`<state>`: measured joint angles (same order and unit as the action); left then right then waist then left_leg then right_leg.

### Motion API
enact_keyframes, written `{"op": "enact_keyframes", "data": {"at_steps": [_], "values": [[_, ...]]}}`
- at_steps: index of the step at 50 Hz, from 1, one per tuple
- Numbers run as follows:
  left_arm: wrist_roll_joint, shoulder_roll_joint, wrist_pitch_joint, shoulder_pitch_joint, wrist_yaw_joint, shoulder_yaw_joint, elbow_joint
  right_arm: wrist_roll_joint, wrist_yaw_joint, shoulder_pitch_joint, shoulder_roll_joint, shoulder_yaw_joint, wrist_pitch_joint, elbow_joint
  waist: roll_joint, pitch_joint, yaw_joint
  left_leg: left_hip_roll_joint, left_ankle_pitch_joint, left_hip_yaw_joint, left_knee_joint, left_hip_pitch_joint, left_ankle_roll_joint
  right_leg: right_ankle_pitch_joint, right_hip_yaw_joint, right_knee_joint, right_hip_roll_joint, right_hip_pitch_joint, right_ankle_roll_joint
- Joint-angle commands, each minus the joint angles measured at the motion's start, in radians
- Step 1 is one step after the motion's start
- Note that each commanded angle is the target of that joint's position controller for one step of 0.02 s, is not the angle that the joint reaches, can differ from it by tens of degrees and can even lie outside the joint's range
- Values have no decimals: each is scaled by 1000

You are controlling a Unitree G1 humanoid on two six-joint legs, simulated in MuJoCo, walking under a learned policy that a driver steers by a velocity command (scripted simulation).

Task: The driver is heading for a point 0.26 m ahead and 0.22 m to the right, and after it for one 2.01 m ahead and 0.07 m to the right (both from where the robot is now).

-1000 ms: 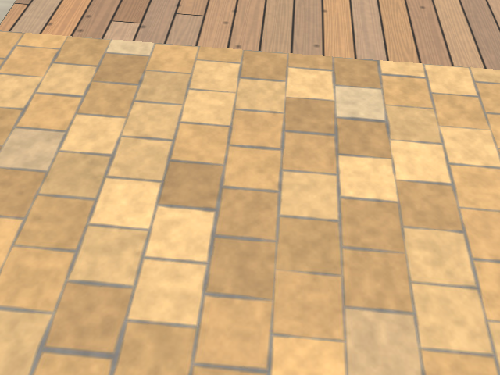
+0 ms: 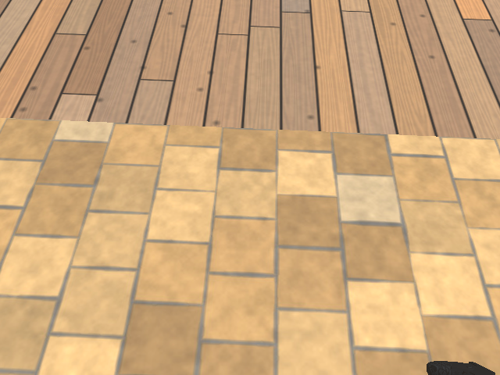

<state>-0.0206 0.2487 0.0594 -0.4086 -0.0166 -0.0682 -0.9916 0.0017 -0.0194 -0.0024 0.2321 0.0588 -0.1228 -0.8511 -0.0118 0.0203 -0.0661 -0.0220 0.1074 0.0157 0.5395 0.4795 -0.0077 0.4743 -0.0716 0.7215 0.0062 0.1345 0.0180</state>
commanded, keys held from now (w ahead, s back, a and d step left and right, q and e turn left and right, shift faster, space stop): w+e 0.34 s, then e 0.38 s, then q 0.28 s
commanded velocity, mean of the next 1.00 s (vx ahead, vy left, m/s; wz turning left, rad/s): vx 0.28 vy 0.00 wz -0.42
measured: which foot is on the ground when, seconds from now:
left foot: down 0.00-0.48, up 0.50-0.92, down 0.94-1.00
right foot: up 0.00-0.46, down 0.48-1.00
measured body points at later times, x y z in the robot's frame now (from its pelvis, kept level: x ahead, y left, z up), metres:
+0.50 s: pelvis +0.24 -0.05 -0.01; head +0.28 -0.07 +0.44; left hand +0.51 +0.14 -0.10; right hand +0.19 -0.33 -0.15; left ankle +0.11 +0.12 -0.70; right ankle +0.34 -0.16 -0.73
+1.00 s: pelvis +0.36 -0.08 +0.01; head +0.38 -0.08 +0.46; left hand +0.62 +0.07 -0.10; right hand +0.34 -0.37 -0.11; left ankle +0.45 +0.04 -0.73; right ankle +0.34 -0.17 -0.72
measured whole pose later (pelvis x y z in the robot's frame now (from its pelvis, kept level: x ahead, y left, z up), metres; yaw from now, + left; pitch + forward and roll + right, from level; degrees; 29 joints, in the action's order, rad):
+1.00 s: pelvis +0.36 -0.08 +0.01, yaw -24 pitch +1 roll -1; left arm 0.03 0.22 0.02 -0.12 -0.01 -0.03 -0.74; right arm -0.01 0.02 0.19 0.26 0.05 -0.01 -0.85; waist 0.01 0.00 0.03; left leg -0.05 0.25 -0.05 0.57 0.35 0.04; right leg 0.25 -0.03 0.55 0.09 0.32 0.05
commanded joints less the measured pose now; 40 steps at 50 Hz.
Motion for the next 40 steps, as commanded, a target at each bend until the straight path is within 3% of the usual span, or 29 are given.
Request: {"op": "enact_keyframes", "data": {"at_steps": [1,2,3,5,8,12,17,19,21,22,23,24,25,26,27,28,29,30,31,33,36,38,40], "values": [[-29,117,38,14,2,-18,112,-3,12,343,179,49,4,-31,224,-274,166,-385,284,-608,-234,-764,-205,65,-73,595,-30,660,30],[-29,124,33,69,-1,-22,125,-1,13,271,142,36,7,-18,155,-174,146,-354,258,-469,-258,-616,-171,-24,-42,588,-79,655,38],[-18,114,26,95,-4,-27,130,-5,11,207,113,27,8,-16,111,-102,117,-312,201,-369,-299,-478,-154,-98,-33,542,-112,612,39],[-14,70,-2,69,-1,-33,131,-15,10,155,87,22,5,-24,150,-45,65,-263,110,-221,-363,-329,-140,-172,-34,475,-155,514,39],[-10,49,-27,101,0,-35,158,-17,20,171,118,34,-3,-43,105,-11,52,-259,-24,-95,-407,-302,-163,-266,-30,425,-161,545,26],[-2,48,-26,193,15,-34,197,-19,35,205,148,43,3,-58,73,14,68,-249,-120,33,-419,-353,-157,-443,-23,231,-150,591,11],[1,32,-22,372,51,-15,267,-3,46,271,187,54,23,-69,51,70,130,-266,-135,136,-412,-446,-142,-501,73,15,-133,583,22],[6,38,-23,407,64,-15,296,5,48,267,202,58,42,-67,58,89,128,-272,-311,175,-341,-491,-123,-448,112,-49,-109,563,35],[12,70,-26,371,72,-29,313,19,55,252,232,66,61,-58,97,37,93,-273,-629,201,-210,-526,-98,-358,167,-70,-50,458,60],[11,96,-26,302,74,-43,304,27,58,239,245,70,69,-51,116,-10,54,-265,-767,207,-103,-532,-83,-326,192,-86,-8,369,79],[7,139,-23,170,73,-66,273,35,59,215,248,70,76,-41,102,-77,-18,-235,-785,221,70,-506,-55,-391,203,-168,36,205,107],[10,207,-26,53,52,-96,244,28,55,235,229,63,72,-38,38,-149,-74,-182,-581,232,313,-368,7,-589,139,-246,33,-29,146],[16,321,-34,51,27,-110,242,-46,44,297,85,22,59,-1,-252,-223,29,-60,421,210,659,-23,66,-1099,-183,-139,-215,-317,234],[32,336,-24,75,38,-101,305,-22,30,369,105,10,35,21,-244,-467,43,64,652,-12,919,166,93,-1020,-623,-240,-413,-503,464],[32,268,-22,73,46,-84,319,20,26,242,177,29,23,35,-66,-447,-24,17,557,-105,940,212,71,-961,-534,-299,-363,-450,411],[17,225,-16,134,44,-72,321,30,31,180,169,25,22,60,-38,-319,-2,-14,454,-91,873,252,52,-879,-408,-312,-313,-328,358],[4,190,-15,199,39,-62,329,11,46,180,165,27,32,40,28,-225,34,-55,384,-92,800,225,55,-828,-328,-333,-264,-180,311],[8,169,-18,242,33,-55,340,-3,56,185,183,35,48,42,9,-185,65,-73,347,-100,744,167,56,-808,-291,-357,-243,-54,298],[23,166,-22,260,30,-53,350,-6,58,193,192,41,65,46,-9,-169,87,-76,330,-102,711,105,52,-795,-273,-378,-225,34,289],[32,184,-21,264,25,-57,356,-11,62,208,164,38,84,54,-24,-170,107,-55,309,-89,627,58,59,-841,-236,-386,-200,113,285],[20,208,-33,247,5,-64,362,-18,69,173,144,31,97,72,-44,-186,98,-28,241,-94,499,77,81,-789,-230,-379,-177,118,270],[20,181,-44,262,-6,-51,367,-13,66,175,138,26,106,63,-62,-198,92,-39,164,-93,430,71,89,-661,-205,-382,-171,109,245],[32,146,-48,269,-10,-34,359,-7,61,149,129,20,112,66,-82,-180,77,-55,106,-88,349,21,90,-536,-181,-399,-159,141,224]]}}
